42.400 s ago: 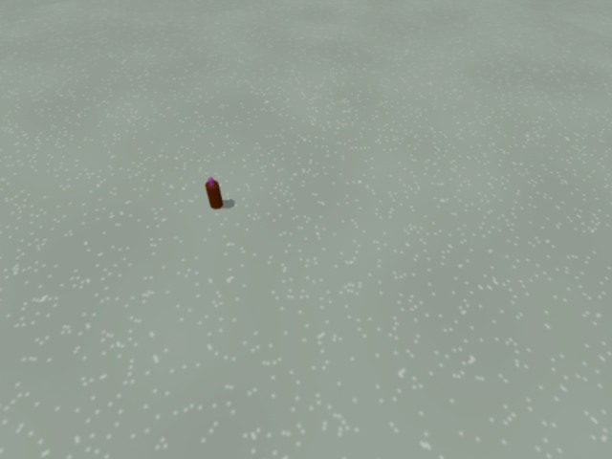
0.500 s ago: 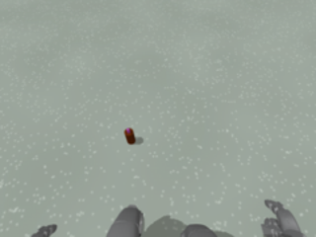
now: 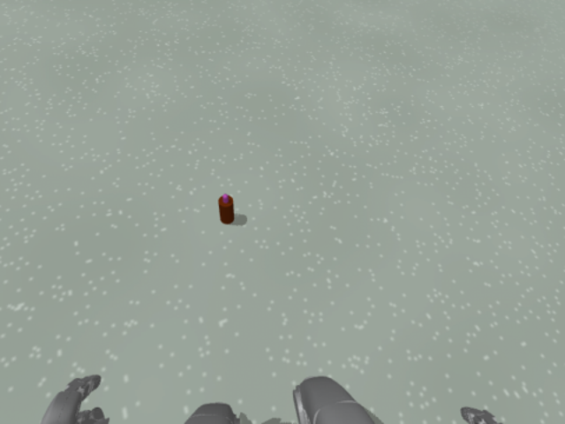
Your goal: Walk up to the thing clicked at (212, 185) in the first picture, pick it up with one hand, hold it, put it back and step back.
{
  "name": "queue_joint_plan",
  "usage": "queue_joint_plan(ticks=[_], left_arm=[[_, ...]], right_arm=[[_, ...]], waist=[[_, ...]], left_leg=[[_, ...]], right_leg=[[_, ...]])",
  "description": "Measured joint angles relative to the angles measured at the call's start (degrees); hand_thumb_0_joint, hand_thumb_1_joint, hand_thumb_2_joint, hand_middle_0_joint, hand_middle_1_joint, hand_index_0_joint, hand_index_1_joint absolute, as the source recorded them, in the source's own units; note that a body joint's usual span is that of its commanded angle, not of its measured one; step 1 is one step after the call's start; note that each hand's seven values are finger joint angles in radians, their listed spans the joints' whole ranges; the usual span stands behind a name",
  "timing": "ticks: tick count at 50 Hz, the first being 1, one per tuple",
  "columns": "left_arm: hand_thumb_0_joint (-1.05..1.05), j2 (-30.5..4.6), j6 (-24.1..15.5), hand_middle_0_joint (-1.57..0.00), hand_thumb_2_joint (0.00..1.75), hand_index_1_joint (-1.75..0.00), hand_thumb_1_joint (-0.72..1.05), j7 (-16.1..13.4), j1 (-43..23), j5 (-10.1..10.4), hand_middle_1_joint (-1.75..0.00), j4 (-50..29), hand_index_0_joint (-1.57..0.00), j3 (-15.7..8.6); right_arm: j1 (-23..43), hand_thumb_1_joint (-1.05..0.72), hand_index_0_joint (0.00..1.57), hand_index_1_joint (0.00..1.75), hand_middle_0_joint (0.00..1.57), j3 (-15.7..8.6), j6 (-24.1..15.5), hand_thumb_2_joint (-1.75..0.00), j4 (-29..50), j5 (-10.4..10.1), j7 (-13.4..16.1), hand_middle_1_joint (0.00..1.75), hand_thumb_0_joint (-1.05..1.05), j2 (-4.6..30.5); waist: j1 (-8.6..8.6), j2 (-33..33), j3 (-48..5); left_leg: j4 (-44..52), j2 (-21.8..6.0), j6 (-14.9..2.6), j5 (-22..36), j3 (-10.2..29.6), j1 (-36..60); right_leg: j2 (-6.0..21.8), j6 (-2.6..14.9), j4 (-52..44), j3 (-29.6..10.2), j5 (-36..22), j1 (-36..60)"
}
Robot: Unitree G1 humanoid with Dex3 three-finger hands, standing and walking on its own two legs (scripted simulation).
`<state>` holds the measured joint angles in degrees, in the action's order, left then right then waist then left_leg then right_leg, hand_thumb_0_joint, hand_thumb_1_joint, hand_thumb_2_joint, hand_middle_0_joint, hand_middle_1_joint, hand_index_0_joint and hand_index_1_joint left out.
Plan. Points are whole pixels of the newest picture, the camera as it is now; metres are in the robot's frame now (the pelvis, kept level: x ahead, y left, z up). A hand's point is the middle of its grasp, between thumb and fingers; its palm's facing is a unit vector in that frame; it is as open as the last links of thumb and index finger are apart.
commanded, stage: step back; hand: left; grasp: from the side
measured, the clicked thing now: (226, 207) +0.89 +0.17 -0.68
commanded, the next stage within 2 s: stand in 1.34 s
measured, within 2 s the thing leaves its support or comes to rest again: neither
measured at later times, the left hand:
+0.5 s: hand out of the picture -0.07 +0.26 -0.14, palm faces +0.04 -0.90 -0.43, open 7.4 cm
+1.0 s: hand out of the picture -0.03 +0.21 -0.14, palm faces +0.06 -0.93 -0.37, open 7.4 cm
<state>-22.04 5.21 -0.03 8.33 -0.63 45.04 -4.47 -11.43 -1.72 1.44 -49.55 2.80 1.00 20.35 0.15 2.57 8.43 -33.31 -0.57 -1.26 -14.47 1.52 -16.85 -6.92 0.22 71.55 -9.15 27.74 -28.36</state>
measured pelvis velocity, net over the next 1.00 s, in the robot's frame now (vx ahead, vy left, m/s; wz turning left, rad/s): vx -0.10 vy -0.05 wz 0.04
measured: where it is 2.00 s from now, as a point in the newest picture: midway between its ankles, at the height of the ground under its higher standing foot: outside the picture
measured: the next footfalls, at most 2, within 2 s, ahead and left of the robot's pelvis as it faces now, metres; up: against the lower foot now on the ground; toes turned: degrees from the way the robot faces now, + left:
right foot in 0.18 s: -0.08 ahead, -0.17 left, +0.00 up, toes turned -1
left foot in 0.50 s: -0.10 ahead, +0.10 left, +0.00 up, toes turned -2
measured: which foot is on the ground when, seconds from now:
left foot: down 0.00-0.22, up 0.24-0.48, down 0.50-0.84, up 0.86-1.00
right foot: up 0.00-0.16, down 0.18-0.52, up 0.54-0.78, down 0.80-1.00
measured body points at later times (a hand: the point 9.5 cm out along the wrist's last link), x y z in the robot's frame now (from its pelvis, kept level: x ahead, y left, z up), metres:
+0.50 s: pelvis -0.14 -0.02 -0.01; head -0.12 -0.03 +0.44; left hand -0.07 +0.31 -0.11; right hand -0.08 -0.34 -0.14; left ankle -0.15 +0.10 -0.73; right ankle -0.12 -0.17 -0.73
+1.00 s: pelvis -0.10 -0.05 +0.00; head -0.08 -0.07 +0.45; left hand -0.03 +0.26 -0.11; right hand -0.03 -0.36 -0.13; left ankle -0.11 +0.09 -0.70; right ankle -0.07 -0.15 -0.73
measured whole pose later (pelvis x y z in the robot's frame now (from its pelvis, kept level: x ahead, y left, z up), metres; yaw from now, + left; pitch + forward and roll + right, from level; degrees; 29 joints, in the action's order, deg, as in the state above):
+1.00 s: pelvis -0.10 -0.05 +0.00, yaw +2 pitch -2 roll +0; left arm -18.7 -2.6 0.9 10.1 -1.8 55.2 -3.1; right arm -13.9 -2.5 -0.2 -56.2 1.2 0.1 22.6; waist -1.2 -2.4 4.0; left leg -50.5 0.8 -0.5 -27.6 5.3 -20.2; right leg 0.6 2.0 32.0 4.1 15.4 -14.3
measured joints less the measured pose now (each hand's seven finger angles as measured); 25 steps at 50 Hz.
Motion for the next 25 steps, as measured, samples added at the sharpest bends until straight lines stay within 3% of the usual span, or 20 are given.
queue_joint_plan(ticks=[4,8,9,11,14,16,18,21,24,25], left_arm=[[0.0,-1.1,-0.6,-0.21,0.9,-0.3,0.9,-0.3,1.9,-0.3,-0.3,1.2,-0.21,-0.4],[0.0,-1.7,-2.1,-0.21,0.9,-0.3,0.9,-0.3,3.5,-0.3,-0.3,3.6,-0.2,0.0],[0.0,-1.6,-2.5,-0.21,0.9,-0.3,0.9,-0.3,3.6,-0.4,-0.3,4.6,-0.2,0.0],[0.0,0.4,-3.1,-0.21,0.9,-0.3,0.9,-0.1,3.4,-1.0,-0.3,6.6,-0.2,0.2],[0.0,1.0,-3.1,-0.21,0.9,-0.3,0.9,0.5,5.9,-1.7,-0.3,7.3,-0.21,0.7],[0.0,1.4,-3.1,-0.21,0.9,-0.3,0.9,0.3,6.8,-1.9,-0.3,7.8,-0.21,0.9],[0.0,1.8,-3.5,-0.21,0.9,-0.31,0.9,0.2,6.8,-1.9,-0.3,8.1,-0.21,0.7],[0.0,1.3,-4.6,-0.21,0.9,-0.31,0.9,0.3,6.2,-2.2,-0.3,7.4,-0.21,0.3],[0.0,0.2,-5.1,-0.21,0.9,-0.31,0.9,0.4,4.8,-2.2,-0.3,6.6,-0.21,-0.1],[0.0,-0.4,-5.0,-0.21,0.9,-0.31,0.9,0.5,4.2,-2.1,-0.3,6.5,-0.21,-0.2]], right_arm=[[2.9,-0.9,0.2,0.3,0.2,-0.4,-0.3,-0.89,2.2,-0.5,0.1,0.3,0.01,0.7],[6.4,-0.9,0.2,0.3,0.2,-0.5,0.0,-0.89,3.9,-0.5,-0.4,0.3,0.01,2.1],[7.2,-0.9,0.2,0.3,0.2,-0.5,0.3,-0.89,4.0,-0.6,-0.6,0.3,0.01,2.5],[7.9,-0.9,0.2,0.3,0.2,-1.1,1.2,-0.89,3.2,-1.1,-0.6,0.3,0.01,3.9],[5.4,-0.9,0.2,0.3,0.2,-1.4,2.4,-0.89,1.3,-1.5,-0.5,0.3,0.01,3.1],[3.6,-0.91,0.2,0.3,0.2,-1.3,2.4,-0.89,0.1,-1.9,-0.8,0.3,0.01,3.3],[1.5,-0.91,0.2,0.3,0.2,-1.5,1.9,-0.89,-0.8,-1.9,-0.9,0.3,0.01,3.8],[-1.4,-0.91,0.2,0.3,0.2,-1.6,1.4,-0.89,-2.8,-1.5,-1.3,0.3,0.01,4.1],[-3.9,-0.91,0.2,0.3,0.2,-1.4,0.8,-0.89,-5.1,-1.0,-1.9,0.3,0.01,3.4],[-4.1,-0.91,0.2,0.3,0.2,-1.5,0.4,-0.89,-6.1,-0.9,-2.0,0.3,0.01,2.7]], waist=[[-1.26,0.0,0.5],[-2.28,-0.8,1.2],[-2.35,-1.5,1.3],[-1.22,-6.1,2.1],[-3.02,-4.6,-1.4],[-3.15,-4.1,-2.8],[-2.41,-4.8,-3.9],[-2.0,-5.7,-4.7],[-1.36,-5.5,-5.1],[-1.33,-4.4,-4.7]], left_leg=[[0.1,-1.6,0.33,2.6,-0.8,-3.0],[-3.5,-3.4,1.44,3.3,-2.4,-6.9],[-5.1,-4.0,1.86,3.2,-2.3,-8.1],[-8.3,-5.3,0.89,0.5,1.4,-9.7],[-17.9,0.7,1.27,-10.8,4.6,-11.9],[-24.3,3.7,1.45,-11.0,5.8,-11.8],[-27.2,4.7,1.87,-9.8,6.6,-10.9],[-22.4,3.3,2.6,-10.5,5.4,-6.3],[-9.2,1.1,2.48,-14.0,2.8,0.0],[-4.8,1.6,2.09,-10.1,2.0,1.9]], right_leg=[[2.6,-1.97,-8.2,0.6,1.2,6.3],[6.5,-1.78,-28.8,4.5,-1.4,14.4],[6.6,-1.39,-33.7,5.4,-3.6,16.4],[4.0,-1.02,-34.4,7.9,-5.3,17.1],[6.1,0.03,-32.6,6.3,-5.7,14.3],[7.5,0.01,-33.8,5.7,-7.1,13.8],[8.2,-0.26,-35.1,6.6,-8.3,13.3],[8.4,-0.28,-35.1,8.1,-8.9,12.0],[9.3,-0.47,-33.9,10.5,-8.5,11.2],[10.3,-0.76,-32.9,10.5,-8.1,10.9]])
